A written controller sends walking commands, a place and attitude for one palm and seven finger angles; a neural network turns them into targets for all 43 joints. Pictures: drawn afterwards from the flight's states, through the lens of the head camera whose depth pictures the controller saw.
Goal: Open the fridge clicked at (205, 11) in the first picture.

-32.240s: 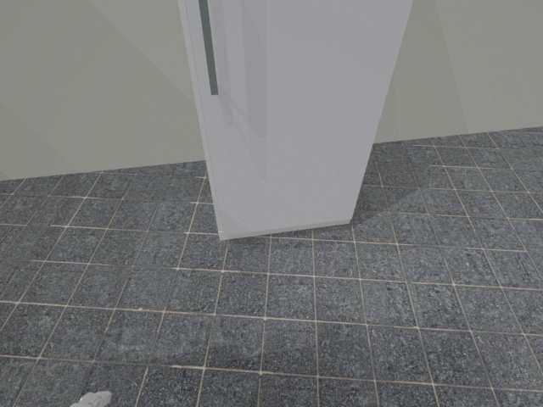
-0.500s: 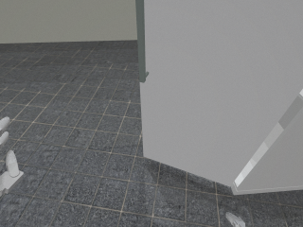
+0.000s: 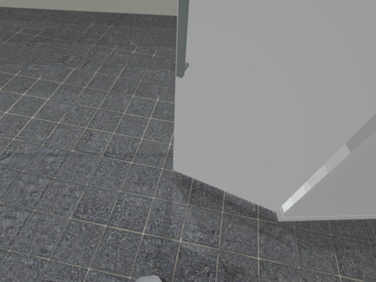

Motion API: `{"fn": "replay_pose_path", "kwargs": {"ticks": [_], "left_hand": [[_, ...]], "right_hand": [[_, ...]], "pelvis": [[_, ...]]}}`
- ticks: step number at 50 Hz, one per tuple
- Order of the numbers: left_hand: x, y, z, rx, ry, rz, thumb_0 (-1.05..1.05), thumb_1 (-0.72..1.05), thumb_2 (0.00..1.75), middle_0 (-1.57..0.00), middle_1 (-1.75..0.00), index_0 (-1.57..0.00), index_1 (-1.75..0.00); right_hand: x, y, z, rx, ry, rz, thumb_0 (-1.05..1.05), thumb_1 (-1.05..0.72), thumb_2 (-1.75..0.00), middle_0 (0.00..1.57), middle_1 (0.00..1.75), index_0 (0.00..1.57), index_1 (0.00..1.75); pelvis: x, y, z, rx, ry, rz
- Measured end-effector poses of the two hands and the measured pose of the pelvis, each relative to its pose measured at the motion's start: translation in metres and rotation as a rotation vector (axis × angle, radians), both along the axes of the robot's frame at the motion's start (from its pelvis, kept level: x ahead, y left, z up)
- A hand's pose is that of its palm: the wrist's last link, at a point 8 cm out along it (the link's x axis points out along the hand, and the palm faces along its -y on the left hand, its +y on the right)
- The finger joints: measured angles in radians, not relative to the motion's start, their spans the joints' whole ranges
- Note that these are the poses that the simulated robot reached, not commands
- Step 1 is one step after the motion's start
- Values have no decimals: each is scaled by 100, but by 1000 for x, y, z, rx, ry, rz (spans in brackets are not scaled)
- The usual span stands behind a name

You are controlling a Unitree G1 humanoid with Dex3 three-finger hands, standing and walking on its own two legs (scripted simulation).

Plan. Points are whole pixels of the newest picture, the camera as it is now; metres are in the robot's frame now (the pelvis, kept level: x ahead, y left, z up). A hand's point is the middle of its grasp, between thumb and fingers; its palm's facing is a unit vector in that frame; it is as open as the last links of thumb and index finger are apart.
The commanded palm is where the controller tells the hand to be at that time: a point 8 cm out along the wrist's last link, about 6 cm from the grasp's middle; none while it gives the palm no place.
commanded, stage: let the arm hang, fingers relaxed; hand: left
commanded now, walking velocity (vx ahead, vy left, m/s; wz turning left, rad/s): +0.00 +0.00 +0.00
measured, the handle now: out of the picture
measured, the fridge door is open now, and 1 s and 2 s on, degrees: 64 64 64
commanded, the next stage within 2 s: look to check the result in 0.62 s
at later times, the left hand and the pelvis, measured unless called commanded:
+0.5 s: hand out of the picture +0.10 +0.24 -0.15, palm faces -0.07 -0.95 -0.31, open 7.4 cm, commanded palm none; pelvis +0.02 +0.01 +0.01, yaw -3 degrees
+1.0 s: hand out of the picture +0.09 +0.25 -0.15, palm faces -0.07 -0.94 -0.33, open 7.4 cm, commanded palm none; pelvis +0.03 +0.01 +0.01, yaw -3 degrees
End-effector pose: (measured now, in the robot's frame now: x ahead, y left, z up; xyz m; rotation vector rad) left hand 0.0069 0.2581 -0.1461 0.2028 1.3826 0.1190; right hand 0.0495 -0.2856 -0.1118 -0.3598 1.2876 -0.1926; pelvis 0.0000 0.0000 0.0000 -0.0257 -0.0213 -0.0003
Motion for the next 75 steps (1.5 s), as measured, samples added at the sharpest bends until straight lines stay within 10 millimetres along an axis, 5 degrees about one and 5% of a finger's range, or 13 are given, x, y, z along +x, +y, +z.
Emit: {"fn": "replay_pose_path", "kwargs": {"ticks": [5,12,21,28,54,75], "left_hand": [[-7,32,19,98,35,11,1,91,89,-21,-30,-20,-30],[23,55,38,171,-25,-11,1,91,90,-20,-30,-20,-30],[76,39,36,128,-129,-63,0,90,90,-20,-30,-20,-30],[99,20,28,69,-157,-85,0,90,90,-20,-30,-20,-30],[84,40,33,129,-73,-61,0,90,90,-20,-30,-20,-30],[107,24,29,99,-109,-91,0,90,90,-20,-30,-20,-30]], "right_hand": [[-3,11,-12,50,3,-28,1,-91,-90,20,30,21,29],[6,25,-20,103,-25,-47,1,-91,-90,21,30,21,29],[11,21,-14,90,-36,-71,1,-91,-90,21,30,21,30],[12,10,-5,49,-31,-88,1,-91,-90,20,30,21,29],[35,11,-7,59,-39,-78,1,-91,-90,21,30,21,29],[33,-4,-1,29,-40,-99,1,-91,-90,20,30,21,29]], "pelvis": [[2,4,4,2,-12,-11],[7,8,7,11,-21,-26],[15,10,9,22,-16,-41],[21,10,10,25,-10,-48],[33,10,11,29,-5,-56],[37,4,11,33,-6,-67]]}}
